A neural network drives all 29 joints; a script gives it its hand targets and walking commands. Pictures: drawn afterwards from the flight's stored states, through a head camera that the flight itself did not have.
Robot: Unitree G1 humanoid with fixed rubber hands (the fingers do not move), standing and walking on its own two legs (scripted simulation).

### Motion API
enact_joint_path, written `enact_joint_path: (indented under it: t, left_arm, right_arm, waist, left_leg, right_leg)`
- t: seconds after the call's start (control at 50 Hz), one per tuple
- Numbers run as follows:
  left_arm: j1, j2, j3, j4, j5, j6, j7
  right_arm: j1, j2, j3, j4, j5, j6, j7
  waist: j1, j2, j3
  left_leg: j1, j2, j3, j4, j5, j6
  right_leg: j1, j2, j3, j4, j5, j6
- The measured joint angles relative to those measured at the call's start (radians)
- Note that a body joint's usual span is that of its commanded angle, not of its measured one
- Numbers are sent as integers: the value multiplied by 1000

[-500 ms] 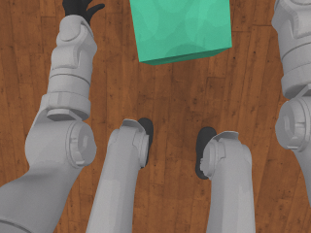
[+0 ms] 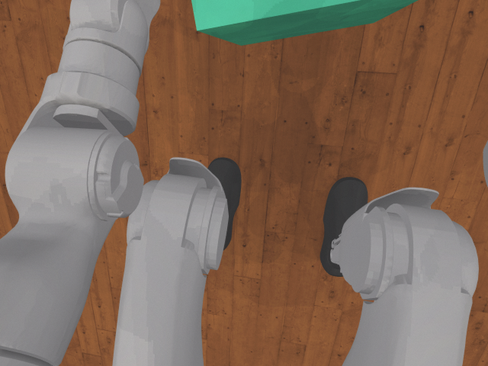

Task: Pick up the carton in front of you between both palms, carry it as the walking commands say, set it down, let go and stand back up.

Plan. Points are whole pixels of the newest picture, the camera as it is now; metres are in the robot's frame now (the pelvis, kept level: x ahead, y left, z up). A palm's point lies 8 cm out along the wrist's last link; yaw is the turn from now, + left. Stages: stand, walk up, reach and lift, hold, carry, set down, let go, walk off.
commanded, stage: reach and lift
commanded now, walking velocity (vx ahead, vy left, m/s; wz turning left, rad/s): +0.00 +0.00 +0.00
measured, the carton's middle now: out of the picture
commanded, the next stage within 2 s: none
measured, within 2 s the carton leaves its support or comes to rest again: leaves its support in 0.70 s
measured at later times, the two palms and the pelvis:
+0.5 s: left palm out of the picture +0.55 +0.16 -0.17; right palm out of the picture +0.60 -0.14 -0.18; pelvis -0.01 -0.01 +0.00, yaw +1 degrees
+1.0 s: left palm out of the picture +0.52 +0.14 -0.05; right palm out of the picture +0.55 -0.16 -0.04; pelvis +0.00 +0.00 +0.04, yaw -2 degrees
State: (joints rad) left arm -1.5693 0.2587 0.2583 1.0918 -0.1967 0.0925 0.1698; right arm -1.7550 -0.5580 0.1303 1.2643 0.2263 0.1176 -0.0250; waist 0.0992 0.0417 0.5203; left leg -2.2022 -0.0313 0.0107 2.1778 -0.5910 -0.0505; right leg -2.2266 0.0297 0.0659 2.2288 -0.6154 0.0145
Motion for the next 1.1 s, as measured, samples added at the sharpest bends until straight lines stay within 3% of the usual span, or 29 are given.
enact_joint_path:
  t: [0.36,0.46,0.56,0.64,0.74,0.82,0.84,0.92,1.1]
  left_arm:
    - [4,-54,34,-26,45,-1,-11]
    - [-24,-64,79,-26,80,21,10]
    - [-14,-62,153,-65,150,91,-40]
    - [22,-52,159,-105,149,128,-65]
    - [81,-62,129,-172,108,166,-41]
    - [169,-110,122,-282,104,204,38]
    - [198,-124,136,-316,110,214,36]
    - [314,-182,185,-403,163,246,15]
    - [365,-277,360,-383,412,298,-72]
  right_arm:
    - [-24,70,8,23,-27,4,7]
    - [-60,93,-3,43,-64,19,-19]
    - [-45,115,-108,15,-158,72,14]
    - [26,140,-162,-68,-186,99,30]
    - [126,166,-160,-172,-173,134,-9]
    - [223,212,-166,-280,-171,182,-91]
    - [246,224,-181,-304,-178,192,-89]
    - [325,283,-265,-350,-231,227,-65]
    - [383,387,-516,-296,-465,261,8]
  waist:
    - [-8,-13,-17]
    - [-11,-7,2]
    - [-16,-13,-12]
    - [-23,-16,-47]
    - [-25,-12,-113]
    - [-23,-12,-201]
    - [-25,-13,-226]
    - [-34,-20,-367]
    - [-38,-56,-557]
  left_leg:
    - [-2,-3,-4,-21,21,-16]
    - [7,-5,-7,-21,24,-16]
    - [0,-5,-12,4,8,-19]
    - [-16,-6,-18,23,-7,-21]
    - [-42,-13,-26,30,-15,-24]
    - [-56,-30,-42,8,-4,-32]
    - [-54,-34,-45,-2,0,-33]
    - [-44,-42,-55,-65,2,-41]
    - [40,-13,-45,-256,77,-16]
  right_leg:
    - [-12,-3,-5,-10,21,-17]
    - [-2,-4,-7,-11,23,-18]
    - [-8,-3,-13,12,10,-23]
    - [-23,-4,-19,29,-6,-27]
    - [-45,-4,-24,33,-15,-28]
    - [-55,8,-21,2,-5,-18]
    - [-53,12,-20,-11,-1,-14]
    - [-48,25,-11,-79,25,4]
    - [34,45,2,-284,113,13]
